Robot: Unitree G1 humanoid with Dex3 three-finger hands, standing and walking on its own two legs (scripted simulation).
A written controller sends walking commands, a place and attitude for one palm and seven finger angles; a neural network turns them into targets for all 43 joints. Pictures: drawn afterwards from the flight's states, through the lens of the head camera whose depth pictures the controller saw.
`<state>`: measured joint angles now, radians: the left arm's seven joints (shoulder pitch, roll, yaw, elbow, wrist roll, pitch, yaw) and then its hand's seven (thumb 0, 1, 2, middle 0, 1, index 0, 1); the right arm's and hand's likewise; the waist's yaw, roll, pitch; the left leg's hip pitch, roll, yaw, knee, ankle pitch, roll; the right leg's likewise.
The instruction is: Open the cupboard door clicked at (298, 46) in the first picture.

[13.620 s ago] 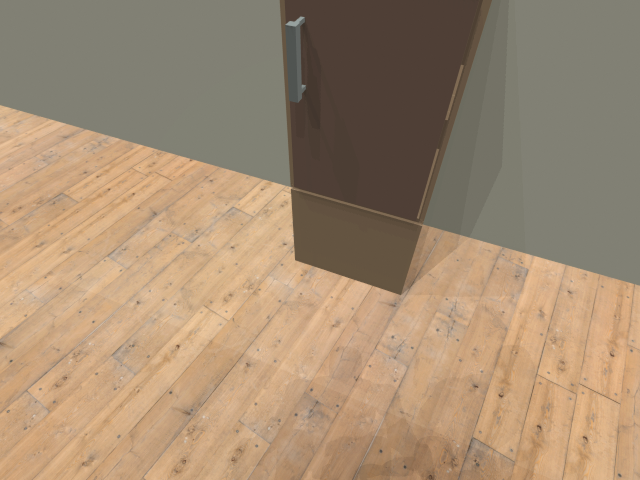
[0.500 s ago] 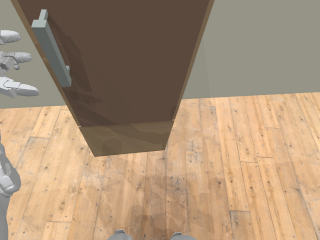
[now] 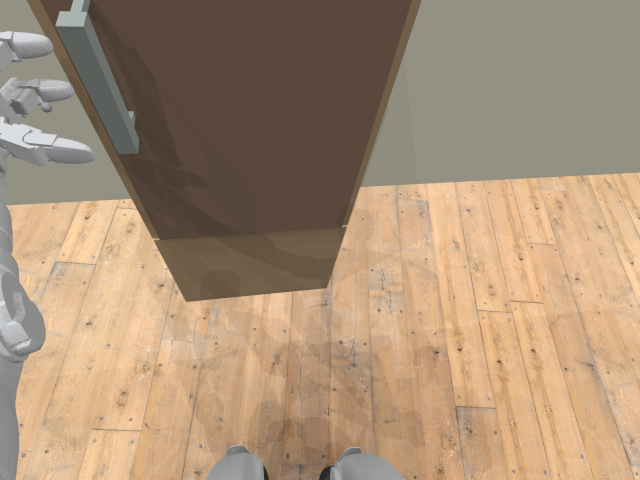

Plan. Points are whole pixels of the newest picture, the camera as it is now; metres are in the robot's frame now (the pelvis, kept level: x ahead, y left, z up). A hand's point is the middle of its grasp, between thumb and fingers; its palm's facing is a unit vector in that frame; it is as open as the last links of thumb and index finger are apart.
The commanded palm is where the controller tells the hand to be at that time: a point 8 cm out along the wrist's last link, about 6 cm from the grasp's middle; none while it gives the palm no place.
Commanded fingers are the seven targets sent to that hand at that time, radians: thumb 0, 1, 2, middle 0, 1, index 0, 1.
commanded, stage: move the hooked fingers beside the handle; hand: left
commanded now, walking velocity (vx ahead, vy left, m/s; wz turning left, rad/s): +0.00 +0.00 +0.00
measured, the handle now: (107, 81) +0.57 +0.21 +0.12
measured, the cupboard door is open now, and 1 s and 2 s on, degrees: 0 0 0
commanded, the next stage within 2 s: slide the fingers in behind the handle in 0.08 s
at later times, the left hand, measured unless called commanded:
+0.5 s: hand (67, 108) +0.52 +0.25 +0.12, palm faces +0.04 -1.00 +0.00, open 14.0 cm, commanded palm +0.50 +0.28 +0.12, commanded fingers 0.00 -0.50 0.30 -0.30 -1.20 -0.30 -1.20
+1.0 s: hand (97, 113) +0.52 +0.21 +0.12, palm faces +0.06 -1.00 +0.01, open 14.0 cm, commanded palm +0.50 +0.25 +0.12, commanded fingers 0.00 -0.50 0.30 -0.30 -1.20 -0.30 -1.20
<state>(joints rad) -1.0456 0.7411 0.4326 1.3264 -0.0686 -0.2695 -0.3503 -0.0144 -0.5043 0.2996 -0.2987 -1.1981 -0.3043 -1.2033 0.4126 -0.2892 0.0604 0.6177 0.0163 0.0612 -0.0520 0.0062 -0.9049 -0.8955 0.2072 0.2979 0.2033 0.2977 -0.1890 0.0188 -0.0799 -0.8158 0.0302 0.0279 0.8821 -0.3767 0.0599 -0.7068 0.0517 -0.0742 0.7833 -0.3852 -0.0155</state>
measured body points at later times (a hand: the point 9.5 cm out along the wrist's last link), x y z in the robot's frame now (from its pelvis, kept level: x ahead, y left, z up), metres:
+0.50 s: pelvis +0.01 +0.00 +0.00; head +0.12 +0.03 +0.44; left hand +0.52 +0.30 +0.13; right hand -0.01 -0.27 -0.09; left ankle +0.02 +0.08 -0.70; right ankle -0.01 -0.12 -0.70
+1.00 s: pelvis +0.01 +0.00 +0.00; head +0.11 +0.02 +0.44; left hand +0.51 +0.27 +0.12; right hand +0.01 -0.27 -0.10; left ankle +0.02 +0.08 -0.70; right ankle -0.01 -0.12 -0.70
